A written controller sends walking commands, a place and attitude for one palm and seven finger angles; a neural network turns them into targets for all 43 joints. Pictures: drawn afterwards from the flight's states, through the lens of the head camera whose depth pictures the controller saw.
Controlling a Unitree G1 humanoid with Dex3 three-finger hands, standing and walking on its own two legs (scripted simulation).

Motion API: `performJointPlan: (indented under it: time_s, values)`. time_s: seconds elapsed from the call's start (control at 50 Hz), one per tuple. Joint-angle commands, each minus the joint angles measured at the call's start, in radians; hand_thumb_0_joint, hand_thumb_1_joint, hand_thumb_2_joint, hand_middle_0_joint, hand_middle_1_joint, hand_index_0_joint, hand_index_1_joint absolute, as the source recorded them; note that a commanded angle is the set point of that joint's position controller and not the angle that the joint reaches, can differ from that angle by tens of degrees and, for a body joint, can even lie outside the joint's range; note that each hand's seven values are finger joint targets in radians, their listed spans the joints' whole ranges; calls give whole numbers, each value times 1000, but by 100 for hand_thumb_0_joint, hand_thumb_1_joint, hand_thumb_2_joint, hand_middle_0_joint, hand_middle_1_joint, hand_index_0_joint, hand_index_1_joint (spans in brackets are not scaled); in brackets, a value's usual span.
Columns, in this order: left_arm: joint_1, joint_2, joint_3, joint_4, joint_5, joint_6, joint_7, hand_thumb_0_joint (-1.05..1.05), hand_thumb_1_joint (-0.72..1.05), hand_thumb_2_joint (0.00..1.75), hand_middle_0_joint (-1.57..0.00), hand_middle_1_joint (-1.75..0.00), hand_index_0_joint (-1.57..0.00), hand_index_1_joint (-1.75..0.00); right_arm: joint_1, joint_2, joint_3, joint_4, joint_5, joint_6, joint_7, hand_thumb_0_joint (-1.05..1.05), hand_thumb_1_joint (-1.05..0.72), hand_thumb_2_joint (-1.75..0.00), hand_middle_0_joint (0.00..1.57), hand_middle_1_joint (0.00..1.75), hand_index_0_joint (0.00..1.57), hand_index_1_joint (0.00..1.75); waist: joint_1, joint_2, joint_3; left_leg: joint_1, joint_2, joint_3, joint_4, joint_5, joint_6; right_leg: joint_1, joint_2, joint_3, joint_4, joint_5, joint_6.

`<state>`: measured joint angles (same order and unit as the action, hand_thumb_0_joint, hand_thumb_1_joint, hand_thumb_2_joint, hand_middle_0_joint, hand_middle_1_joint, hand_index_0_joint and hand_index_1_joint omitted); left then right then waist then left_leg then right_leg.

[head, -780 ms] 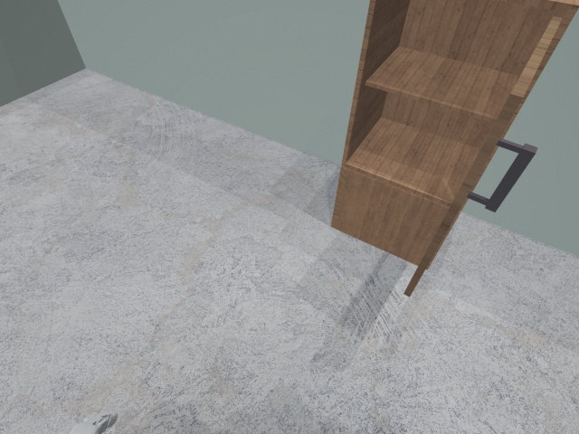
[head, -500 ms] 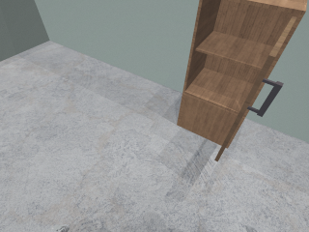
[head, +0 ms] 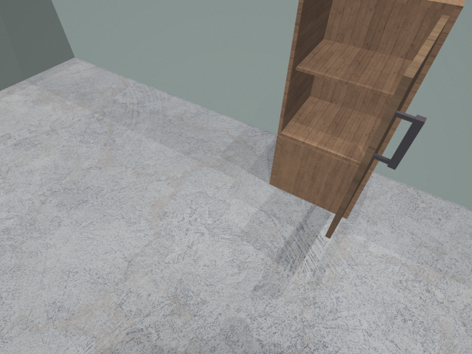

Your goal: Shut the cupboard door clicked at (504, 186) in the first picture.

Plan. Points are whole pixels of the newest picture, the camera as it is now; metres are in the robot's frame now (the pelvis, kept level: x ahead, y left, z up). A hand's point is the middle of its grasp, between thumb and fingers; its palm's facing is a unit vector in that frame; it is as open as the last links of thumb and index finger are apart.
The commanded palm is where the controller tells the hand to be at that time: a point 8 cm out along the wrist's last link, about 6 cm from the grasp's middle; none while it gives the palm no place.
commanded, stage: stand and wait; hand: left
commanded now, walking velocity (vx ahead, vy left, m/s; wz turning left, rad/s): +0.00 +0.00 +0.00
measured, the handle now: (396, 140) +0.58 -0.34 +0.04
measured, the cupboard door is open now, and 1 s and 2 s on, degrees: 85 85 85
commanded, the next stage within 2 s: look at it before walking up in 0.04 s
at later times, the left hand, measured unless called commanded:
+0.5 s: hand out of the picture +0.08 +0.24 -0.15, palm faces -0.03 -0.94 -0.33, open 7.4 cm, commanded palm none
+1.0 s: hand out of the picture +0.07 +0.22 -0.17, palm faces -0.09 -0.95 -0.30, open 7.4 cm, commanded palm none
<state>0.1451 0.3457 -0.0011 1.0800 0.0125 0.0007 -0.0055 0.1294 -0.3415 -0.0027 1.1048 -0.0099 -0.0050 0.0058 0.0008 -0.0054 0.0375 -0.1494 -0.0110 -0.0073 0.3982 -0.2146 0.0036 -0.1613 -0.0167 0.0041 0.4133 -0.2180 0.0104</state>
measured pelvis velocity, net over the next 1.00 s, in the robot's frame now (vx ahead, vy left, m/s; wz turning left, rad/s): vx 0.00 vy -0.01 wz -0.09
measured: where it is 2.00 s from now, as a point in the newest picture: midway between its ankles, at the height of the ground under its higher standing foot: outside the picture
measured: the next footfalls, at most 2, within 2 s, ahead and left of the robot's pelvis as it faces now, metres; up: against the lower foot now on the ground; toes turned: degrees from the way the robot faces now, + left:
left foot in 1.70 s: +0.07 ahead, +0.10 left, +0.00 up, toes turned -29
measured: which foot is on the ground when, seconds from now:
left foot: down 0.00-1.00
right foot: down 0.00-1.00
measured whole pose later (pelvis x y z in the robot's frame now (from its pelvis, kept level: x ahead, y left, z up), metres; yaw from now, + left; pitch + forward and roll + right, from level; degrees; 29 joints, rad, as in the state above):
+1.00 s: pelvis +0.00 -0.01 -0.01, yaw -5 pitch -1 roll +1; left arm 0.18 0.30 0.02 1.02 0.02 0.05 0.00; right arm 0.11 -0.28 -0.02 1.03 -0.01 0.01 -0.02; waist 0.02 -0.02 0.06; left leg -0.19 0.03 0.07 0.47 -0.27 -0.01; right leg -0.25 0.02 0.08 0.52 -0.25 0.00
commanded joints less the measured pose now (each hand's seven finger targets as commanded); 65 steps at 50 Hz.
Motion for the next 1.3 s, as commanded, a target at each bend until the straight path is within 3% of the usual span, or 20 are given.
performJointPlan:
  time_s: [0.0,0.28,0.46,0.76,0.78,0.84,0.92,0.96,0.98,1.02,1.04,1.06,1.1,1.12,1.14,1.16,1.18,1.22,1.24,1.28]
  values:
    - [-48,202,36,-62,-3,-26,17,0,90,90,-20,-30,-20,-30,-66,-204,-36,-64,2,-30,-16,0,-90,-90,20,30,20,30,4,-3,-67,-10,121,-102,-74,101,30,15,-107,100,-78,81,-41]
    - [-58,199,38,-61,-1,-27,15,0,90,90,-20,-30,-20,-30,-66,-201,-36,-56,0,-30,-16,0,-90,-90,20,30,20,30,1,-9,-51,-6,124,-97,-90,88,25,3,-107,104,-99,62,-39]
    - [-52,199,37,-57,-2,-28,15,0,90,90,-20,-30,-20,-30,-65,-202,-34,-54,2,-33,-17,0,-90,-90,20,30,20,30,3,0,-80,15,128,-96,-88,127,24,27,-108,100,-91,114,-39]
    - [-49,201,38,-52,-2,-28,15,0,90,90,-20,-30,-20,-30,-69,-204,-34,-50,2,-30,-20,0,-90,-90,20,30,20,30,2,-3,-65,35,133,-84,-88,135,20,15,-104,110,-98,141,-41]
    - [-52,196,40,-59,-1,-23,14,0,90,90,-20,-30,-20,-30,-57,-198,-36,-52,1,-29,-22,0,-90,-90,20,30,20,30,-1,-1,-65,38,136,-74,-74,145,18,8,-101,115,-84,169,-42]
    - [13,93,27,-64,-2,10,20,0,90,90,-20,-30,-20,-30,5,-83,-23,-57,-1,-8,-29,0,-90,-90,20,30,20,30,-3,-10,-66,39,141,-21,-11,162,-1,-35,-96,131,-21,250,-32]
    - [35,97,46,-115,4,31,14,0,90,90,-20,-30,-20,-30,25,-103,-50,-109,-3,8,-38,0,-90,-90,20,30,20,30,-7,6,-59,36,177,-7,27,139,11,-120,-61,138,75,264,-33]
    - [40,82,51,-141,5,37,9,0,90,90,-20,-30,-20,-30,22,-117,-62,-134,-4,11,-42,0,-90,-90,20,30,20,30,-6,59,-57,39,221,-33,10,136,36,-172,-22,110,161,218,-23]
    - [45,71,54,-152,5,40,6,0,90,90,-20,-30,-20,-30,17,-125,-69,-145,-4,11,-42,0,-90,-90,20,30,20,30,-3,105,-53,32,259,-50,-5,146,58,-195,0,84,232,155,-14]
    - [55,42,60,-175,6,47,2,0,90,90,-20,-30,-20,-30,9,-125,-80,-165,-5,7,-40,0,-90,-90,20,30,20,30,1,201,-43,24,363,-92,-46,275,140,-254,24,13,439,-208,7]
    - [55,33,65,-186,7,51,1,0,90,90,-20,-30,-20,-30,6,-120,-83,-178,-7,5,-40,0,-90,-90,20,30,20,30,2,199,-40,0,390,-88,-46,319,167,-250,8,13,500,-287,10]
    - [73,26,71,-192,5,52,-2,0,90,90,-20,-30,-20,-30,-17,-115,-85,-192,-8,4,-41,0,-90,-90,20,30,20,30,17,199,-36,-35,401,-66,-28,328,169,-222,-19,29,497,-301,5]
    - [171,19,78,-180,9,45,-9,0,90,90,-20,-30,-20,-30,-78,-114,-92,-216,-11,8,-39,0,-90,-90,20,30,20,30,75,145,-55,-94,348,33,123,268,95,-96,-30,-1,312,-164,-1]
    - [229,34,88,-167,13,36,-9,0,90,90,-20,-30,-20,-30,-82,-98,-92,-222,-8,16,-36,0,-90,-90,20,30,20,30,102,44,-59,-171,273,106,286,135,30,-2,-32,6,145,19,-2]
    - [258,140,105,-165,26,17,5,0,90,90,-20,-30,-20,-30,-43,-16,-79,-241,-2,26,-30,0,-90,-90,20,30,20,30,101,-323,-43,-356,104,172,569,-261,-51,42,-234,364,-75,225,-49]
    - [262,169,105,-178,12,16,18,0,90,90,-20,-30,-20,-30,-61,3,-71,-273,0,29,-31,0,-90,-90,20,30,20,30,92,-363,-32,-432,34,51,712,-404,-58,-10,-346,584,-143,399,-140]
    - [231,149,105,-190,8,20,24,0,90,90,-20,-30,-20,-30,-39,-14,-79,-261,2,32,-32,0,-90,-90,20,30,20,30,68,-252,-47,-420,68,-24,756,-338,-46,-3,-333,493,-137,253,-189]
    - [139,105,104,-223,7,17,23,0,90,90,-20,-30,-20,-30,-50,-15,-81,-242,0,26,-26,0,-90,-90,20,30,20,30,40,-172,-29,-427,89,-31,783,-225,-53,-46,-247,463,-129,126,-181]
    - [125,76,97,-227,3,13,22,0,90,90,-20,-30,-20,-30,-53,-18,-82,-233,-4,24,-27,0,-90,-90,20,30,20,30,37,-130,-20,-415,93,-33,776,-180,-59,-57,-224,427,-118,168,-178]
    - [143,59,96,-223,2,5,21,0,90,90,-20,-30,-20,-30,-28,4,-81,-223,-5,25,-28,0,-90,-90,20,30,20,30,28,-88,-67,-407,84,-27,742,-142,-68,-8,-191,381,-89,254,-169]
